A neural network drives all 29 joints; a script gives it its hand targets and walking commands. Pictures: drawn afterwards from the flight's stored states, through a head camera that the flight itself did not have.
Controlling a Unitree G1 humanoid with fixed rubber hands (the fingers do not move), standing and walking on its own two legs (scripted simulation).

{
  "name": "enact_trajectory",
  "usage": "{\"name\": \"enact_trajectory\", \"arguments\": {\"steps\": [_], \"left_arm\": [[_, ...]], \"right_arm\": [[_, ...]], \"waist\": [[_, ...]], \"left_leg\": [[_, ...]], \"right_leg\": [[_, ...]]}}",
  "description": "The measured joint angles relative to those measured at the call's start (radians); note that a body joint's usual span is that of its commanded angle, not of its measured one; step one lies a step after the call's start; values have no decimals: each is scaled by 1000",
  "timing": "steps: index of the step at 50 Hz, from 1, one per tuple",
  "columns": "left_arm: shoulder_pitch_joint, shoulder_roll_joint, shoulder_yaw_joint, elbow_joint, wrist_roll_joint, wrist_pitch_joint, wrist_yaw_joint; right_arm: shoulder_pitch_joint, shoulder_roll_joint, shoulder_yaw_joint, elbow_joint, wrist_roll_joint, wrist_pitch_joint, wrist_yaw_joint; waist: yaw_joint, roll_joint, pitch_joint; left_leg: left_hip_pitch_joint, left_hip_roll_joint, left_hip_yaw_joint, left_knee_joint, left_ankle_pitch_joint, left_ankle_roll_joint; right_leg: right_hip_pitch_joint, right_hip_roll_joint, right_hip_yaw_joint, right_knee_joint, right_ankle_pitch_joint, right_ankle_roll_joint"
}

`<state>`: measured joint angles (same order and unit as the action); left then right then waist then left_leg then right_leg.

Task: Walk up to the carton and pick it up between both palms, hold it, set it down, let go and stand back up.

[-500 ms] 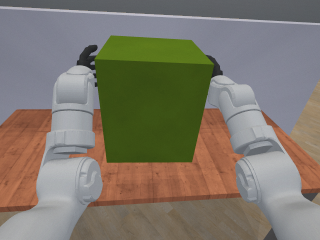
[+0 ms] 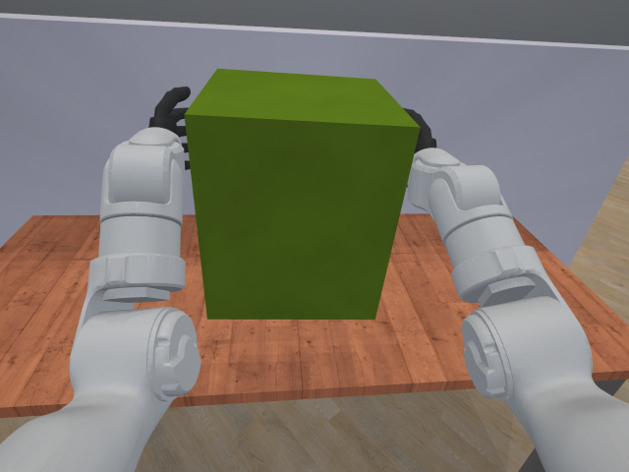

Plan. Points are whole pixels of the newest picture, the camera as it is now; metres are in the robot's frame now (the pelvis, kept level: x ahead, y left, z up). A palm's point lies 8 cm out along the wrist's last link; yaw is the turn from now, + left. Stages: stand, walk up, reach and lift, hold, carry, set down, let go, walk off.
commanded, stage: hold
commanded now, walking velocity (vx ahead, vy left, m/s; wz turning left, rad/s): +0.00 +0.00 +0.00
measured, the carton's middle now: (295, 193) +0.38 +0.00 +0.25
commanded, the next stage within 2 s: none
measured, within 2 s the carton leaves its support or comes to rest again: neither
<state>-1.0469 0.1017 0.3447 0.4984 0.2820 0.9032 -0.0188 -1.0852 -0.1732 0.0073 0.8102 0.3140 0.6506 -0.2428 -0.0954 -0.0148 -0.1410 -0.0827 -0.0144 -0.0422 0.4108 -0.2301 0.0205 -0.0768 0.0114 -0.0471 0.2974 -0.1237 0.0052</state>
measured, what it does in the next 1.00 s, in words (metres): stands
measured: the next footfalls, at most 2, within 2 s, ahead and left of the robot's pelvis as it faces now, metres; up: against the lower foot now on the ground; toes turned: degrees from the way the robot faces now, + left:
none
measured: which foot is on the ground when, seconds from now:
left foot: down 0.00-1.00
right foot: down 0.00-1.00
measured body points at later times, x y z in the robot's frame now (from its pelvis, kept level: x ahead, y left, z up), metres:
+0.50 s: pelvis +0.00 +0.00 +0.00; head -0.09 +0.02 +0.44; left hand +0.39 +0.15 +0.32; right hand +0.38 -0.15 +0.30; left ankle +0.00 +0.10 -0.75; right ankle +0.03 -0.12 -0.75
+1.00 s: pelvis +0.00 +0.00 +0.00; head -0.10 +0.02 +0.44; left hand +0.39 +0.15 +0.32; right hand +0.38 -0.15 +0.30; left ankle +0.00 +0.10 -0.75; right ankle +0.03 -0.12 -0.75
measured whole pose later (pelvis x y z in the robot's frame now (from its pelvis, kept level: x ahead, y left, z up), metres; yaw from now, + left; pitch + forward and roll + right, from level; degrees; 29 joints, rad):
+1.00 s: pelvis +0.00 +0.00 +0.00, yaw +0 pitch -6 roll -2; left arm -1.05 0.10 0.34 0.50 0.28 0.90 -0.02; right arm -1.09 -0.17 0.01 0.81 0.32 0.66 -0.24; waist -0.10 -0.01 -0.14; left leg -0.08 -0.01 -0.04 0.41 -0.23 0.02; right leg -0.08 0.01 -0.05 0.30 -0.12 0.01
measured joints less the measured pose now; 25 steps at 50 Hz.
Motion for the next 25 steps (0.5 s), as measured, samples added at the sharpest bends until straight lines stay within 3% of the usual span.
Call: {"name": "enact_trajectory", "arguments": {"steps": [25], "left_arm": [[-2, 2, 0, 2, 0, 0, 0]], "right_arm": [[-1, 0, 3, 0, 1, 6, -1]], "waist": [[0, 0, -1]], "left_leg": [[0, 0, 0, 0, 0, 0]], "right_leg": [[0, 0, 0, 0, 0, 0]]}}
